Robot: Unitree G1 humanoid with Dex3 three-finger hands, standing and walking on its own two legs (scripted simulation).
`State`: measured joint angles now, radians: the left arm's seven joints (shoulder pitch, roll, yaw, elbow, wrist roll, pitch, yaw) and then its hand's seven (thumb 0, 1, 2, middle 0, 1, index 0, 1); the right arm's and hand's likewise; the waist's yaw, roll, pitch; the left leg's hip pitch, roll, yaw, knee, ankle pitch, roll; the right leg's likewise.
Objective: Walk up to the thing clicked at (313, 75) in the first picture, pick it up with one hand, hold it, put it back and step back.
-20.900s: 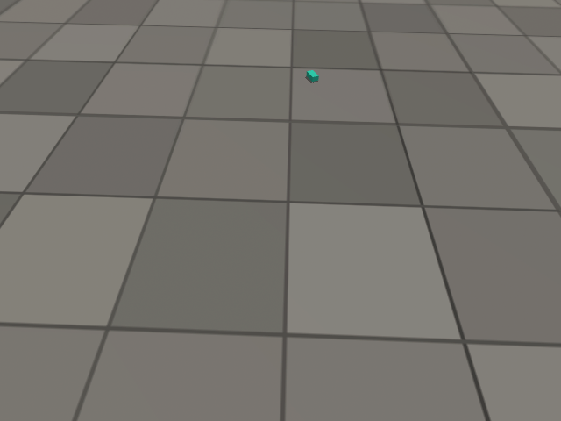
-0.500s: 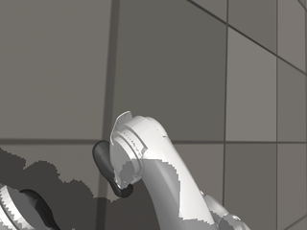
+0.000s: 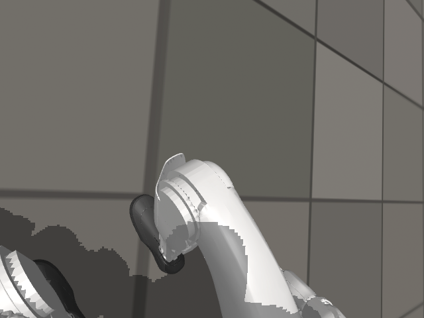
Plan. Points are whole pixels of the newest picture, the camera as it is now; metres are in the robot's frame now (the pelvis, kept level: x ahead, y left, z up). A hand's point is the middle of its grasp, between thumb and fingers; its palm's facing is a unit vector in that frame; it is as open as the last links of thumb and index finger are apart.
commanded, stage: rest palm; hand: left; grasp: from above
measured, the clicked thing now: out of the picture +0.53 +0.35 -0.31
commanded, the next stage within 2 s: go down in 1.32 s
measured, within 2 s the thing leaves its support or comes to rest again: neither
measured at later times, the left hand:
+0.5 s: hand out of the picture +0.51 +0.33 -0.26, palm faces -0.45 -0.12 -0.88, open 11.3 cm
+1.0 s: hand out of the picture +0.50 +0.34 -0.26, palm faces -0.48 -0.13 -0.87, open 11.7 cm
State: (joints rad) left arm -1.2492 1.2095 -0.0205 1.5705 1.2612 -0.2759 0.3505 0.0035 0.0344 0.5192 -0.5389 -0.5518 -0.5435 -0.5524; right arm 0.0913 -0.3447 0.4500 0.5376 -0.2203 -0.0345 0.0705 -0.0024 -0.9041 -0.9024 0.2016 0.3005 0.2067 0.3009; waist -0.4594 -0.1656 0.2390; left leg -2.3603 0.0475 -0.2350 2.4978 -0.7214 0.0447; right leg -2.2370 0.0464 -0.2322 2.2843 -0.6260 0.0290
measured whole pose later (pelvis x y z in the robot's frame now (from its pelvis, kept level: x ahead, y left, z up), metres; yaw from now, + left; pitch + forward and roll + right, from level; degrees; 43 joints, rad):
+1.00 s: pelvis +0.00 +0.00 +0.00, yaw +0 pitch +30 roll -17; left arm -1.24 1.21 -0.03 1.59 1.27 -0.29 0.37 0.00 -0.11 0.64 -0.43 -0.67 -0.42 -0.67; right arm 0.08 -0.35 0.45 0.54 -0.23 -0.03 0.07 0.00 -0.90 -0.90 0.20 0.30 0.21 0.30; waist -0.46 -0.17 0.24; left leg -2.36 0.05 -0.24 2.50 -0.72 0.05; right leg -2.23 0.05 -0.24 2.28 -0.62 0.03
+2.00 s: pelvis +0.00 +0.00 +0.02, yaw +2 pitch +35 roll -16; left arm -1.12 1.06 0.02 1.09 1.17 -0.17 -0.01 0.00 -0.26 0.79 -0.27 -0.91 -0.28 -0.90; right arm 0.18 -0.34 0.26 0.49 -0.14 0.09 0.09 0.00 -0.91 -0.90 0.20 0.30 0.21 0.30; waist -0.33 -0.03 0.08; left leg -2.34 0.03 -0.19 2.40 -0.69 0.05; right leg -2.21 0.02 -0.20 2.21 -0.63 0.02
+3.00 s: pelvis -0.01 +0.00 +0.14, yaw +9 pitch +37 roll -8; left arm -1.25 1.00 0.00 1.26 1.15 -0.31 -0.14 0.00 -0.10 0.62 -0.37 -0.83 -0.42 -0.77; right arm 0.21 -0.26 0.17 0.61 -0.06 0.15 -0.04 0.00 -0.91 -0.90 0.20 0.30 0.21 0.30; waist -0.31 0.03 -0.09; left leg -2.00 0.04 -0.06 1.96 -0.62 0.05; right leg -1.94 0.02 -0.08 1.86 -0.57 0.02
